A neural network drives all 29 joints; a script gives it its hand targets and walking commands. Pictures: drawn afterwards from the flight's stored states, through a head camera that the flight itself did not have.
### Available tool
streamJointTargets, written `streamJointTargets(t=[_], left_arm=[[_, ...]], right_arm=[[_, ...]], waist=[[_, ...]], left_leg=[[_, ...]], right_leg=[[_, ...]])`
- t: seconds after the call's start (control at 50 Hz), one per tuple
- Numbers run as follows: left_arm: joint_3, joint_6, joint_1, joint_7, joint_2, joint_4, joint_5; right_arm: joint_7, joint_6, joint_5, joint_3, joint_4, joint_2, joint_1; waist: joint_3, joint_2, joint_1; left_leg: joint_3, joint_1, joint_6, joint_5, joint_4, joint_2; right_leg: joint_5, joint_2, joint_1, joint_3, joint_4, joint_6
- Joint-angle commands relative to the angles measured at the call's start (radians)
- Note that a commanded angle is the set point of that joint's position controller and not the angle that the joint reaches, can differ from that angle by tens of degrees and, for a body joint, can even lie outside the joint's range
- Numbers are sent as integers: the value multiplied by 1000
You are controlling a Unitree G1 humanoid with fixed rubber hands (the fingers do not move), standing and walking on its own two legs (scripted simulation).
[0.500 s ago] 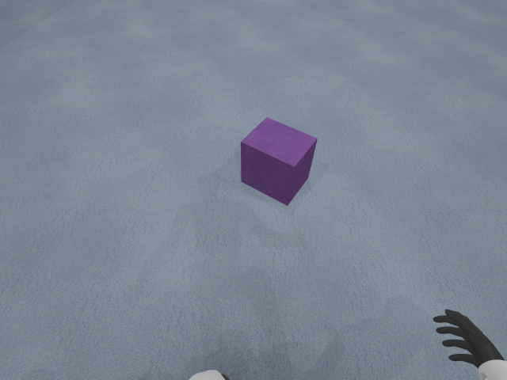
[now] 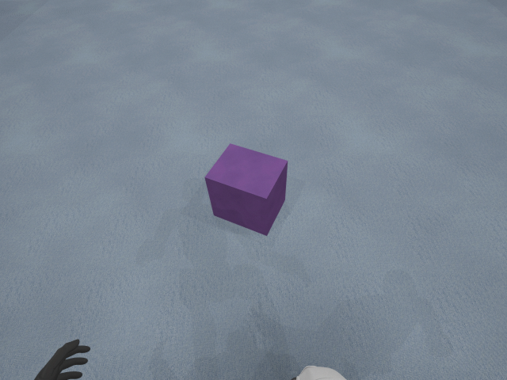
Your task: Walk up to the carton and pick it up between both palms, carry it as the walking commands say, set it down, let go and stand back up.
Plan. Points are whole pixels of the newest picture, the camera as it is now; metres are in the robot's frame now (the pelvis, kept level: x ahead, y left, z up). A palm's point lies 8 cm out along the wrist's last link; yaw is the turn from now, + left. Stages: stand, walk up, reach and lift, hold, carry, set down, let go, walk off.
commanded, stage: walk up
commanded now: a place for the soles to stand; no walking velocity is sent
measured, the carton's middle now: (248, 189) +0.96 +0.00 -0.62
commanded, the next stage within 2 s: none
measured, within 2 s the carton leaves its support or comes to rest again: neither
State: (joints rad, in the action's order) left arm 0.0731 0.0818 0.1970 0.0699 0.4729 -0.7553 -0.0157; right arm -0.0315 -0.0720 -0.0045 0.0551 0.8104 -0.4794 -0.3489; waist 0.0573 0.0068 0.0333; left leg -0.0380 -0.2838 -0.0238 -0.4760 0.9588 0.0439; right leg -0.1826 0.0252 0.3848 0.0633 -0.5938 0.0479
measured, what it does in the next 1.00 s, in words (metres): walks ahead: left foot, then right foot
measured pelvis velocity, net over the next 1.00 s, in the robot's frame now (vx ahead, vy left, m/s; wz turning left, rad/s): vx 0.34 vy -0.01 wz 0.02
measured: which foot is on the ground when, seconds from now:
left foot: up 0.00-0.34, down 0.36-0.76, up 0.78-1.00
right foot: down 0.00-0.36, up 0.38-0.72, down 0.74-1.00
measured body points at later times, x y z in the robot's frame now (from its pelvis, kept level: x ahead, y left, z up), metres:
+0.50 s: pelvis +0.18 +0.04 +0.01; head +0.20 +0.06 +0.46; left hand +0.26 +0.37 -0.10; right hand +0.29 -0.31 -0.05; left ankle +0.20 +0.16 -0.73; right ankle +0.18 -0.10 -0.66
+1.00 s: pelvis +0.34 -0.01 +0.00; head +0.36 +0.00 +0.45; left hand +0.40 +0.34 -0.09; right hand +0.45 -0.34 -0.08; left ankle +0.43 +0.12 -0.71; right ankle +0.37 -0.13 -0.73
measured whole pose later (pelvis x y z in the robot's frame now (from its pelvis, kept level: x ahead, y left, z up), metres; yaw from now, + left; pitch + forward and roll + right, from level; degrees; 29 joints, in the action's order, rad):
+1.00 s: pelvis +0.34 -0.01 +0.00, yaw +1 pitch -2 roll +0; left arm 0.08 0.04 0.33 0.07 0.49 -0.73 -0.01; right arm -0.03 -0.09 0.00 0.05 0.78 -0.48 -0.31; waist 0.08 -0.02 -0.06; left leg -0.09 -0.46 -0.02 -0.30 0.73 0.07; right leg -0.29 0.03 0.30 0.06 -0.61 0.03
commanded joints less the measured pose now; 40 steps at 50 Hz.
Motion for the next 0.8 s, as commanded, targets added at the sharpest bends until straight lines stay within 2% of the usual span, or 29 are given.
streamJointTargets(t=[0.0,0.04,0.06,0.1,0.14,0.18,0.26,0.3,0.32,0.34,0.36,0.38,0.4,0.42,0.44,0.46,0.5,0.54,0.56,0.58,0.62,0.64,0.66,0.68,0.7,0.72,0.74,0.76,0.78], left_arm=[[53,11,125,-34,208,33,21],[53,4,100,-24,219,40,19],[65,4,101,-17,251,44,16],[61,10,114,-12,229,50,15],[65,4,119,-4,238,54,5],[66,0,68,-1,253,70,5],[62,-6,66,2,247,66,-2],[38,-14,87,-3,175,58,-1],[20,-7,130,-8,115,69,13],[10,-6,114,-13,120,69,9],[16,-11,136,-32,172,61,-4],[29,-12,117,-34,202,51,-1],[34,-11,86,-32,191,40,11],[33,-21,106,-25,176,15,19],[34,-23,115,-15,166,16,14],[33,-33,114,-3,164,25,11],[26,-37,91,8,128,41,5],[30,-37,55,26,135,58,7],[37,-39,45,31,140,42,5],[44,-41,39,36,142,58,-2],[57,-39,14,36,139,54,1],[48,-31,28,36,142,25,-6],[64,-26,79,29,165,36,-5],[76,-17,169,9,204,21,-8],[108,-14,277,-7,283,17,-15],[103,-8,260,-15,307,41,-2],[96,-15,222,-15,279,45,2],[95,-16,179,-17,263,58,18],[82,-14,174,-23,242,52,25]], right_arm=[[-4,-22,8,43,-39,-163,-29],[-18,-6,3,58,-53,-171,8],[-22,-7,2,54,-52,-183,31],[-33,-5,-5,65,-59,-171,57],[-28,-5,-2,58,-66,-141,82],[-33,-4,-2,72,-68,-159,116],[-34,-13,3,82,-64,-152,106],[-15,-30,-9,103,-3,-189,-62],[8,-39,-28,132,-6,-285,-139],[26,-55,-31,130,-30,-313,-143],[31,-49,-3,122,-57,-317,-80],[24,-47,16,122,-49,-287,-57],[26,-50,23,101,-35,-258,-21],[29,-52,27,89,-44,-212,-1],[29,-53,32,89,-45,-228,8],[29,-49,17,85,-53,-239,20],[24,-45,10,81,-72,-243,6],[19,-49,5,80,-102,-233,46],[17,-43,8,83,-98,-252,27],[19,-46,5,90,-110,-262,47],[27,-49,7,86,-108,-263,28],[30,-47,7,80,-105,-243,20],[29,-40,-2,69,-108,-223,-1],[31,-34,5,57,-122,-214,-17],[25,-41,-1,39,-131,-148,-50],[28,-42,0,19,-128,-125,-78],[37,-32,3,39,-116,-203,-23],[37,-30,2,44,-97,-230,-2],[31,-31,3,34,-84,-208,5]], waist=[[-10,-132,-56],[-2,-86,-71],[-15,-124,-78],[7,-96,-79],[38,-185,-93],[34,-144,-64],[-15,-147,-58],[-68,48,34],[-117,233,78],[-58,286,79],[-38,96,44],[-92,96,38],[-22,38,8],[0,82,4],[45,108,-14],[18,100,-9],[5,185,-12],[18,158,-30],[-47,162,-9],[-25,166,-37],[-30,129,-46],[-12,3,-43],[-63,-6,-62],[-148,-113,-111],[-201,-291,-161],[-179,-327,-138],[-153,-166,-145],[-95,-83,-125],[-45,-66,-103]], left_leg=[[66,-290,-3,126,71,70],[33,-246,22,132,-9,66],[12,-207,24,159,-104,69],[28,-234,18,205,-147,72],[-5,-209,28,250,-236,66],[-7,-121,28,294,-241,66],[-17,28,9,261,-361,27],[-32,224,-39,115,-507,-11],[281,401,-106,-110,-626,192],[626,443,-142,42,-699,371],[601,398,-202,223,-658,425],[481,363,-239,379,-626,379],[357,309,-216,544,-615,306],[199,235,-167,623,-599,226],[147,168,-141,633,-609,198],[137,159,-175,600,-619,219],[110,119,-190,592,-631,200],[65,-6,-174,478,-648,184],[62,38,-169,414,-618,184],[75,25,-158,375,-608,204],[125,-33,-134,265,-601,225],[104,-48,-127,308,-531,206],[65,-51,-107,331,-433,178],[24,-67,-74,384,-227,133],[-57,-258,-37,297,64,44],[-18,-444,-28,-79,193,-42],[72,-453,-25,-68,196,17],[66,-433,-11,-12,216,44],[51,-392,-4,27,134,55]], right_leg=[[-50,231,-183,-298,309,194],[-228,240,-106,-285,357,198],[-262,235,-89,-250,367,196],[-338,233,-86,-292,385,192],[-338,193,-70,-242,400,166],[-435,216,35,-252,410,167],[-334,179,-4,-193,308,155],[-235,110,61,-81,-3,106],[-150,23,225,9,-354,50],[-279,-70,428,-92,-517,5],[-282,-6,426,-151,-541,1],[-229,52,360,-142,-543,-18],[-187,51,354,-184,-526,-27],[-143,66,278,-163,-448,-32],[-93,67,232,-154,-389,-27],[-102,44,214,-129,-365,-44],[-61,44,174,-71,-264,-41],[3,62,62,-52,-136,-48],[-28,55,2,-35,-86,-46],[24,67,-13,-64,-72,-48],[72,60,-94,-56,-16,-23],[71,34,-130,-34,34,-22],[17,2,-204,6,53,-4],[-58,19,-316,-37,117,40],[-205,185,-505,-314,148,119],[-247,358,-559,-644,263,215],[-189,377,-523,-649,249,283],[-70,348,-415,-548,235,263],[39,283,-333,-417,229,216]])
